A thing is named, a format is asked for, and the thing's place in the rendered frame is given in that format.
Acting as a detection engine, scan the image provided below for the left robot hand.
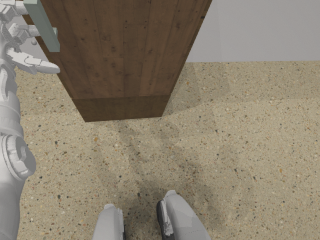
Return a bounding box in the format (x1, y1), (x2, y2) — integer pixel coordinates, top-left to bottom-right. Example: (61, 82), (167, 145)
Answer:
(0, 0), (60, 75)

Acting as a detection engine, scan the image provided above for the cupboard door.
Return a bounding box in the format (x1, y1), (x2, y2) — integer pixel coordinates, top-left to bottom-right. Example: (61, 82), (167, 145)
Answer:
(20, 0), (208, 99)

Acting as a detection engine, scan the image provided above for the robot left forearm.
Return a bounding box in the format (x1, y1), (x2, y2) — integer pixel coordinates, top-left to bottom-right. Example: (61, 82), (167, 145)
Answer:
(0, 58), (24, 140)

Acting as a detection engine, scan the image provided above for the handle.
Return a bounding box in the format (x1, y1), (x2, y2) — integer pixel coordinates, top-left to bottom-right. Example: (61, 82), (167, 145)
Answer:
(23, 0), (60, 52)

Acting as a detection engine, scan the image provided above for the right robot thigh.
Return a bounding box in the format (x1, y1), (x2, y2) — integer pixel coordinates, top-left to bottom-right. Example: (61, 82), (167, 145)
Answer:
(160, 194), (212, 240)

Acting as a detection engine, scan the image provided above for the robot right shin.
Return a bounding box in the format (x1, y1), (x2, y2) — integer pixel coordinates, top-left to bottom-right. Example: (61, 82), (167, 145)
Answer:
(162, 190), (176, 235)

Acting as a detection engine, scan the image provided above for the left robot upper arm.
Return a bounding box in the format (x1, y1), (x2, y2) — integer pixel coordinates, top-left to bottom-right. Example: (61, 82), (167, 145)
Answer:
(0, 134), (37, 240)

